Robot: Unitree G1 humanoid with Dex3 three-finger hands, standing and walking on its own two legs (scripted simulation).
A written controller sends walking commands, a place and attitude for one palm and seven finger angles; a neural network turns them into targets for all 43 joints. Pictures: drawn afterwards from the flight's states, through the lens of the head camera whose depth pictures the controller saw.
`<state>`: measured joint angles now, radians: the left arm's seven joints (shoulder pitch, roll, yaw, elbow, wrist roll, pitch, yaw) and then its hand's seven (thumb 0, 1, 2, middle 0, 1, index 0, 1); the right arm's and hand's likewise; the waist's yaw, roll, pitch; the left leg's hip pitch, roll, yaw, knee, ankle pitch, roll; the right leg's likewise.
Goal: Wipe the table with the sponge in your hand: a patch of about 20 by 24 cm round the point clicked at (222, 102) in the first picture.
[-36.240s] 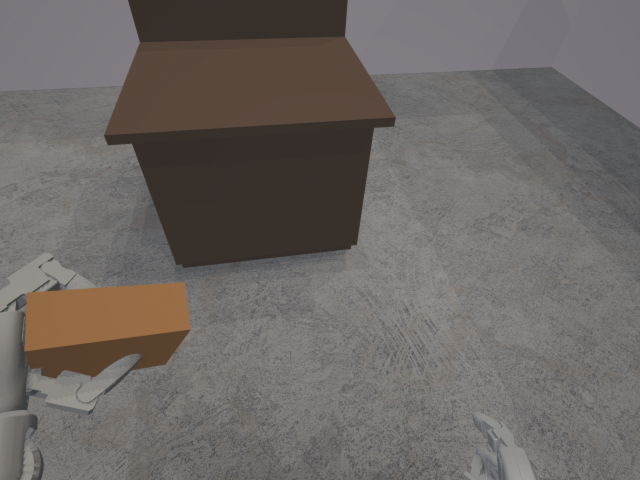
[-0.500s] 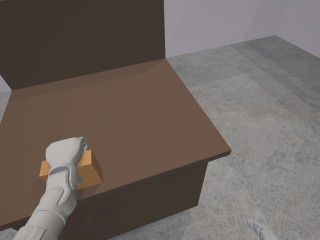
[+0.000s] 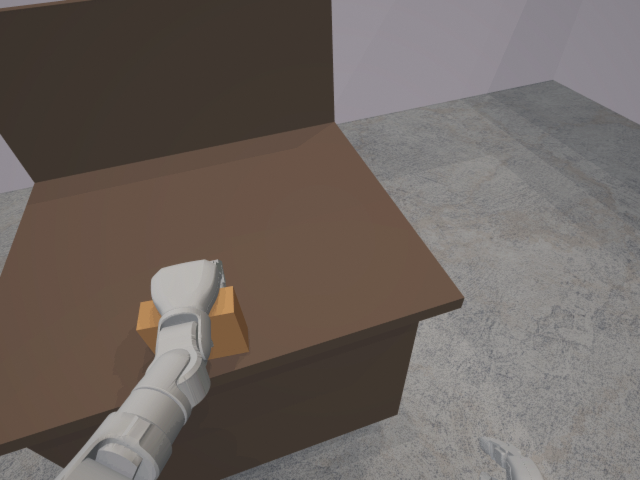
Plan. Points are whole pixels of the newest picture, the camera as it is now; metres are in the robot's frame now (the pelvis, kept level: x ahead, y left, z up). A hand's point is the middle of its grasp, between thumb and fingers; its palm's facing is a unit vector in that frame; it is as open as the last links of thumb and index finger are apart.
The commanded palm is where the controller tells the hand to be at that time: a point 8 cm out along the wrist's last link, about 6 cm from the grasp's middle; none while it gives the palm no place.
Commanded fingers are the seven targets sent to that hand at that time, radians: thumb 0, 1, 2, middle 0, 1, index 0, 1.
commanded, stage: wipe forward along the third lane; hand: left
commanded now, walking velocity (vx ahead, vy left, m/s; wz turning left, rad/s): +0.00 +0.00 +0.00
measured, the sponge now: (201, 335) +0.33 +0.22 -0.03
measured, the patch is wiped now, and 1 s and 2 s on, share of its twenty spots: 0.90 0.95 1.00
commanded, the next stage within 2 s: wipe back along the third lane in 1.62 s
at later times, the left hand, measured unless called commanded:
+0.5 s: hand (204, 282) +0.39 +0.22 +0.02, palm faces -0.10 -0.01 -1.00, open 9.1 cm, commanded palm +0.38 +0.22 +0.05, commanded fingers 0.00 0.10 1.30 -1.20 -1.60 -1.20 -1.60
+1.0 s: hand (200, 257) +0.44 +0.24 +0.02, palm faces -0.13 -0.02 -0.99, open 9.1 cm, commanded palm +0.43 +0.24 +0.05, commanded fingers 0.00 0.10 1.30 -1.20 -1.60 -1.20 -1.60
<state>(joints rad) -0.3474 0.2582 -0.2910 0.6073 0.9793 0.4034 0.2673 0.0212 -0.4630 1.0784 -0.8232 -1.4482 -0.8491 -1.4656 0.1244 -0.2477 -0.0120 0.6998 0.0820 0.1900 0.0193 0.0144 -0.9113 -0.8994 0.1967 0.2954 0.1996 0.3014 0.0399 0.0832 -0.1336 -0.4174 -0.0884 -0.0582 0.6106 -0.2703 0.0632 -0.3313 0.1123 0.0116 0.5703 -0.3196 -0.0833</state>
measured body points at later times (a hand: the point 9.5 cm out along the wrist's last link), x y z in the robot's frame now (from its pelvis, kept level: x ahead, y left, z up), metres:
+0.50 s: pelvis -0.01 -0.02 -0.01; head +0.01 -0.03 +0.44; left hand +0.39 +0.22 +0.08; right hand +0.09 -0.27 -0.14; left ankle +0.02 +0.08 -0.73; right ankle -0.02 -0.07 -0.73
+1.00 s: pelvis +0.00 -0.02 -0.01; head +0.05 -0.03 +0.44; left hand +0.44 +0.24 +0.08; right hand +0.06 -0.29 -0.14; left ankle +0.02 +0.08 -0.73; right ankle -0.02 -0.07 -0.73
